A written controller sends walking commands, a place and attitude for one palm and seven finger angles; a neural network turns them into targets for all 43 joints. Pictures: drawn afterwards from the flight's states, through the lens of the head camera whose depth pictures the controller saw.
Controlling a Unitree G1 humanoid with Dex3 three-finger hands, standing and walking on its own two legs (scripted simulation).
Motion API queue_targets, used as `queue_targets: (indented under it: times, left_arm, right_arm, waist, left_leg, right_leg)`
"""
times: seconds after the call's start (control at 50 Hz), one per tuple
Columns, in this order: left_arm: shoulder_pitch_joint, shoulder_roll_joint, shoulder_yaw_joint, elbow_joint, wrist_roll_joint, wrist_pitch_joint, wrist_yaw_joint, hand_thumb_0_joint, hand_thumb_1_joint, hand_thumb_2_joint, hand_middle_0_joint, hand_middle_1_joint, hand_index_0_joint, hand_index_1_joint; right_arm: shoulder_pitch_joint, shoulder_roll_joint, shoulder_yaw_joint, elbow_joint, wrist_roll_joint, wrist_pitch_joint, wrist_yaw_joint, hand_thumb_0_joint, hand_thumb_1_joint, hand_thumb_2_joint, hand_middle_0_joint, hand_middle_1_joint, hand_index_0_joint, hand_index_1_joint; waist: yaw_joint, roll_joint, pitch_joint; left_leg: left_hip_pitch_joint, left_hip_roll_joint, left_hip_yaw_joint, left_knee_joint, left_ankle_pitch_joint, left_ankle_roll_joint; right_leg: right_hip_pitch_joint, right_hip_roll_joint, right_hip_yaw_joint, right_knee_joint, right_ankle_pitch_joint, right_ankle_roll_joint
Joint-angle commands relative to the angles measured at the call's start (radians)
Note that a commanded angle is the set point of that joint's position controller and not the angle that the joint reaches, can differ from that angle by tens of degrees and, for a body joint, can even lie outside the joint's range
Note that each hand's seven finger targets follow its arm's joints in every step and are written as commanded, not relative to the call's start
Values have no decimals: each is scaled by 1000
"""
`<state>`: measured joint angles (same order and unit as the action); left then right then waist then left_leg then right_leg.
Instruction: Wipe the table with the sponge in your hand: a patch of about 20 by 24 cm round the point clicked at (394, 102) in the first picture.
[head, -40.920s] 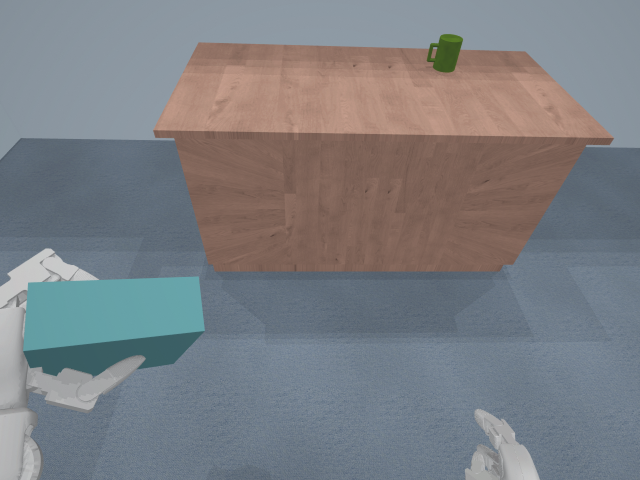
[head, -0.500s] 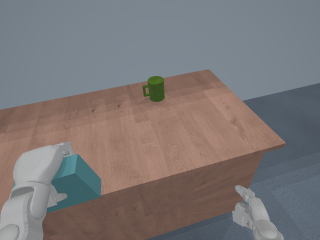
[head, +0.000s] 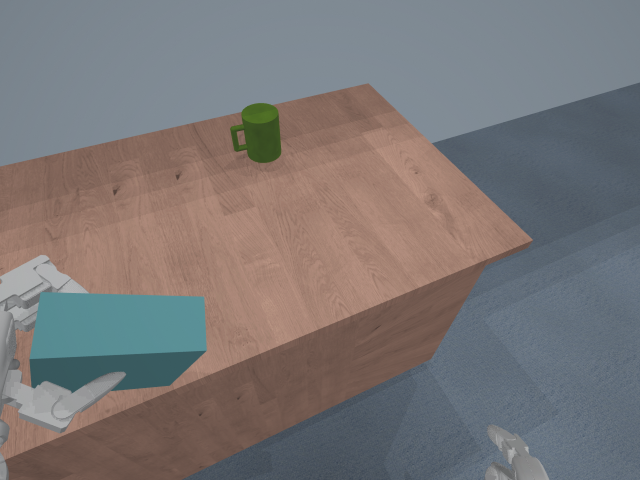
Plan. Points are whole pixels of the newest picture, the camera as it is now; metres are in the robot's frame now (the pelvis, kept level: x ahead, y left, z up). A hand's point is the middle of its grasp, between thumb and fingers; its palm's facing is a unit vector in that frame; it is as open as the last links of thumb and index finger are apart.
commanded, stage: step back with the hand held close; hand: left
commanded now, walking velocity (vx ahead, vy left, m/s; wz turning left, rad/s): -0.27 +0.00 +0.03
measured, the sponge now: (141, 346) +0.22 +0.20 +0.11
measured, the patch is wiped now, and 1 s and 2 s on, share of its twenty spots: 1.00 1.00 1.00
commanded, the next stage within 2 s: stop stepping back and stand still in 0.84 s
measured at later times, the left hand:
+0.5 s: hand out of the picture +0.14 +0.26 +0.15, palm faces +0.35 -0.84 -0.41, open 9.4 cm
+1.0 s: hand out of the picture -0.05 +0.26 +0.15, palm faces +0.38 -0.86 -0.34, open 9.4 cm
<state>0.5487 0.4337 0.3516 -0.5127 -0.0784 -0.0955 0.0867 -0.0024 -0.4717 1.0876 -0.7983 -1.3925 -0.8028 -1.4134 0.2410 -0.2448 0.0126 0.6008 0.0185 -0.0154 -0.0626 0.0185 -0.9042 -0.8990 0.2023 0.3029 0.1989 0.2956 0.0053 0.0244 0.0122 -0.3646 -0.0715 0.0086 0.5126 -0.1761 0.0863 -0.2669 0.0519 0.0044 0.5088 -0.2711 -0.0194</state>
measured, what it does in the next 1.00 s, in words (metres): walks backwards: left foot, then right foot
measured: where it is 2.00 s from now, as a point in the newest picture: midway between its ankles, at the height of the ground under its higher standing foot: outside the picture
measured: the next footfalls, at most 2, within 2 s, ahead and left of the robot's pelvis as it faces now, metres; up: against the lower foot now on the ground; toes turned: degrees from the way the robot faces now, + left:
left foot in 0.36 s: +0.03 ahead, +0.11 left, +0.00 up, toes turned +0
right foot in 0.66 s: -0.07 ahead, -0.14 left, +0.00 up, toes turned +3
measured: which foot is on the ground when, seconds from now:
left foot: down 0.00-0.22, up 0.24-0.34, down 0.36-0.72, up 0.74-0.90, down 0.92-1.00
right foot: down 0.00-0.40, up 0.42-0.64, down 0.66-0.92, up 0.94-1.00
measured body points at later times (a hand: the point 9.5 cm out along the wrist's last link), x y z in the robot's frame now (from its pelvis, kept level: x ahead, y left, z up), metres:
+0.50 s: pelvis -0.08 +0.01 -0.01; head -0.05 +0.05 +0.44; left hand +0.11 +0.31 +0.17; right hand +0.12 -0.22 -0.06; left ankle -0.01 +0.11 -0.73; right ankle -0.04 -0.12 -0.71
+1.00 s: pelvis -0.26 +0.01 -0.03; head -0.25 +0.06 +0.42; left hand -0.08 +0.31 +0.17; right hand -0.07 -0.23 -0.07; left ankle -0.23 +0.14 -0.74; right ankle -0.15 -0.12 -0.70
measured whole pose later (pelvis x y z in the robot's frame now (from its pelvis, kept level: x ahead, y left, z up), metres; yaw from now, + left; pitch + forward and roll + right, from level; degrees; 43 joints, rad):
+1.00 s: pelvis -0.26 +0.01 -0.03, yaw +2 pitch -2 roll +1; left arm 0.45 0.45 0.40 -0.61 -0.07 -0.18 0.12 0.00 -0.48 1.09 -0.81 -1.40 -0.81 -1.42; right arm 0.18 -0.20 -0.02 0.59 0.02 -0.12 -0.07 0.02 -0.90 -0.90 0.20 0.30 0.20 0.30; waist -0.01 -0.14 0.05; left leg -0.39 0.02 0.04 0.78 -0.34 -0.01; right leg -0.61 0.00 0.08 1.00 -0.42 0.03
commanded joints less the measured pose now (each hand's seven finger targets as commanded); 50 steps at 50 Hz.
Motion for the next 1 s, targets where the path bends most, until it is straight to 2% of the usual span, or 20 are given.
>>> queue_targets:
  times: [0.0,0.12,0.2,0.24,0.3,0.36,0.4,0.48,0.58,0.64,0.66,0.7,0.72,0.76,0.84,0.88,0.9,0.92,0.94,0.98]
  left_arm:
    - [-72,138,101,-243,8,-78,29,0,100,1300,-1200,-1600,-1200,-1600]
    - [-107,125,106,-185,15,-80,30,0,100,1300,-1200,-1600,-1200,-1600]
    - [-167,107,59,-179,-2,-95,40,0,100,1300,-1200,-1600,-1200,-1600]
    - [-186,115,59,-170,0,-98,40,0,100,1300,-1200,-1600,-1200,-1600]
    - [-207,138,72,-199,2,-102,40,0,100,1300,-1200,-1600,-1200,-1600]
    - [-177,174,127,-306,11,-108,50,0,100,1300,-1200,-1600,-1200,-1600]
    - [-131,162,124,-354,12,-108,37,0,100,1300,-1200,-1600,-1200,-1600]
    - [-82,114,105,-358,12,-92,41,0,100,1300,-1200,-1600,-1200,-1600]
    - [-74,82,90,-255,15,-77,39,0,100,1300,-1200,-1600,-1200,-1600]
    - [-106,102,111,-210,26,-99,30,0,100,1300,-1200,-1600,-1200,-1600]
    - [-100,144,145,-215,34,-110,32,0,100,1300,-1200,-1600,-1200,-1600]
    - [-129,113,79,-218,7,-121,34,0,100,1300,-1200,-1600,-1200,-1600]
    - [-143,114,83,-237,8,-122,34,0,100,1300,-1200,-1600,-1200,-1600]
    - [-116,145,124,-250,11,-118,31,0,100,1300,-1200,-1600,-1200,-1600]
    - [-143,149,122,-301,6,-134,40,0,100,1300,-1200,-1600,-1200,-1600]
    - [-142,155,135,-345,-2,-147,51,0,100,1300,-1200,-1600,-1200,-1600]
    - [-160,144,138,-372,-10,-159,60,0,100,1300,-1200,-1600,-1200,-1600]
    - [-181,153,142,-379,4,-168,72,0,100,1300,-1200,-1600,-1200,-1600]
    - [-169,168,168,-348,6,-165,72,0,100,1300,-1200,-1600,-1200,-1600]
    - [-173,164,166,-392,11,-144,69,0,100,1300,-1200,-1600,-1200,-1600]
  right_arm:
    - [-127,-147,-46,-169,-11,-78,-6,0,-900,-900,200,300,200,300]
    - [-126,-135,-50,-173,0,-65,-5,0,-900,-900,200,300,200,300]
    - [-106,-113,-56,-156,8,-52,1,0,-900,-900,200,300,200,300]
    - [-112,-104,-53,-171,14,-51,2,0,-900,-900,200,300,200,300]
    - [-129,-111,-43,-184,8,-48,-4,0,-900,-900,200,300,200,300]
    - [-150,-146,-59,-209,-2,-62,-12,0,-900,-900,200,300,200,300]
    - [-120,-102,-49,-198,-30,-86,3,0,-900,-900,200,300,200,300]
    - [-86,-99,-59,-161,-10,-123,26,0,-900,-900,200,300,200,300]
    - [-118,-113,-57,-153,-10,-122,21,0,-900,-900,200,300,200,300]
    - [-125,-119,-60,-157,-1,-122,18,0,-900,-900,200,300,200,300]
    - [-116,-118,-63,-159,-5,-122,16,0,-900,-900,200,300,200,300]
    - [-102,-87,-84,-151,26,-115,7,0,-900,-900,200,300,200,300]
    - [-137,-93,-88,-161,24,-115,5,0,-900,-900,200,300,200,300]
    - [-151,-53,-52,-175,6,-101,12,0,-900,-900,200,300,200,300]
    - [-169,-64,-38,-180,5,-99,-7,0,-900,-900,200,300,200,300]
    - [-118,-102,-56,-172,9,-116,-19,0,-900,-900,200,300,200,300]
    - [-110,-124,-72,-182,0,-135,-19,0,-900,-900,200,300,200,300]
    - [-79,-115,-80,-163,-6,-163,-17,0,-900,-900,200,300,200,300]
    - [-55,-124,-100,-144,2,-180,-10,0,-900,-900,200,300,200,300]
    - [-53,-110,-91,-143,0,-189,18,0,-900,-900,200,300,200,300]
  waist:
    - [30,99,-188]
    - [9,-24,-139]
    - [-28,-121,-137]
    - [-35,-123,-135]
    - [-35,-13,-65]
    - [1,235,-120]
    - [8,239,-196]
    - [20,144,-265]
    - [10,172,-184]
    - [8,62,-147]
    - [1,-16,-156]
    - [0,-337,-197]
    - [5,-310,-178]
    - [-12,-155,-185]
    - [-27,-121,-98]
    - [-40,50,-124]
    - [-41,259,-115]
    - [-36,331,-134]
    - [-28,261,-192]
    - [-52,305,-147]
  left_leg:
    - [94,242,-308,-180,150,-17]
    - [-85,165,-231,-78,-276,-15]
    - [78,83,-122,316,-177,-77]
    - [52,96,-112,372,-185,-77]
    - [18,145,-141,115,-113,-57]
    - [23,290,-327,-116,179,15]
    - [161,337,-389,-140,461,47]
    - [318,331,-254,-71,669,30]
    - [69,306,-240,-134,136,-1]
    - [-90,241,-211,-41,-294,-21]
    - [-110,188,-165,66,-348,-38]
    - [-7,42,-39,596,-303,-126]
    - [-24,71,-88,787,-342,-125]
    - [-65,99,-102,792,-326,-122]
    - [9,117,-47,309,-299,-95]
    - [111,148,-50,-79,-171,-81]
    - [171,304,-222,-205,2,-13]
    - [166,423,-313,-182,283,46]
    - [176,427,-257,-117,363,62]
    - [25,399,-333,-129,3,95]
  right_leg:
    - [61,-26,50,-5,8,4]
    - [94,-123,129,-75,149,-39]
    - [-162,-337,268,-202,246,-147]
    - [-154,-361,241,-157,355,-147]
    - [-147,-287,162,-40,351,-82]
    - [-105,-65,34,170,136,15]
    - [-207,-19,51,337,-189,23]
    - [-207,-35,70,259,-140,34]
    - [18,-24,35,31,12,37]
    - [122,-48,20,-98,165,19]
    - [113,-112,72,-115,260,-14]
    - [-107,-377,255,-211,352,-160]
    - [-182,-428,265,-209,417,-200]
    - [-174,-402,205,-129,466,-183]
    - [-230,-291,108,-14,288,-77]
    - [-227,-198,61,177,163,-32]
    - [-348,-71,18,389,-105,9]
    - [-399,0,43,602,-278,30]
    - [-383,-3,67,722,-265,38]
    - [-396,-49,151,880,-197,49]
